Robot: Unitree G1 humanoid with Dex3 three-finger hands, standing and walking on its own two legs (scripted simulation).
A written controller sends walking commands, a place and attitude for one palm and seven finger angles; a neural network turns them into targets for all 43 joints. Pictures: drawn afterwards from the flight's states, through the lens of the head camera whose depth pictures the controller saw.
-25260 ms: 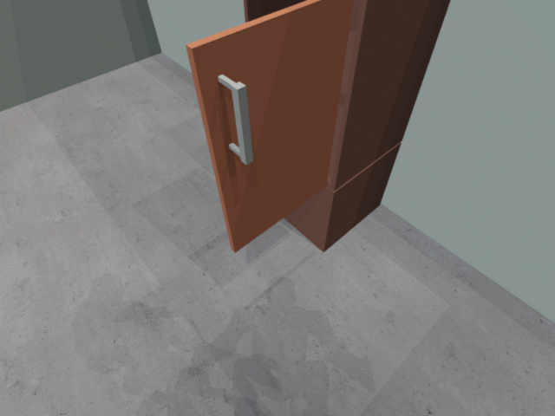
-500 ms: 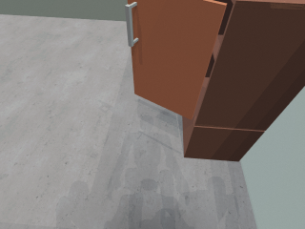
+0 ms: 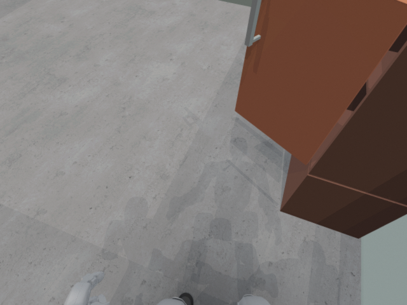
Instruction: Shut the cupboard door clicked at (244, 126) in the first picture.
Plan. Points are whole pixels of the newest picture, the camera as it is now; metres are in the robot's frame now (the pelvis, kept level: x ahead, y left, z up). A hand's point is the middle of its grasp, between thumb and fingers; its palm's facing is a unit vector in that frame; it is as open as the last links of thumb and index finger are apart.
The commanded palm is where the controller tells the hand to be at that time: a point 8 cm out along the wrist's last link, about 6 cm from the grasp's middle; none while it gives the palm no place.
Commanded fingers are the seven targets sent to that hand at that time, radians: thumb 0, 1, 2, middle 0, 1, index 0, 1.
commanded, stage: walk to a spot facing it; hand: left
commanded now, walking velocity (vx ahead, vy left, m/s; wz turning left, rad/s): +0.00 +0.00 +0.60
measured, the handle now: (258, 16) +0.86 -0.14 +0.10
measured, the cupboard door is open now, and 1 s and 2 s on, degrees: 63 63 63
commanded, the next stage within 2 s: turn to face it in 1.96 s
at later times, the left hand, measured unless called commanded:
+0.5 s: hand out of the picture -0.03 +0.20 -0.19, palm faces +0.35 -0.90 -0.26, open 7.4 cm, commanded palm none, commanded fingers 0.00 0.90 0.90 -0.20 -0.30 -0.20 -0.30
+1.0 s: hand out of the picture -0.04 +0.18 -0.18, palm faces +0.62 -0.76 -0.21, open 7.4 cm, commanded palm none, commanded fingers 0.00 0.90 0.90 -0.20 -0.30 -0.20 -0.30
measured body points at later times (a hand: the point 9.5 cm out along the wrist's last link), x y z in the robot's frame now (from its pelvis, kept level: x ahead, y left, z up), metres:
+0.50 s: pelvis +0.01 -0.01 -0.02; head +0.06 +0.03 +0.43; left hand -0.04 +0.25 -0.17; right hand +0.20 -0.22 -0.15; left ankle -0.02 +0.10 -0.74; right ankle +0.01 -0.16 -0.69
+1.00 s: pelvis +0.02 -0.02 -0.01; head +0.05 +0.02 +0.43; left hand -0.07 +0.22 -0.16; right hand +0.24 -0.18 -0.15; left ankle -0.06 +0.05 -0.73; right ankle +0.10 -0.13 -0.74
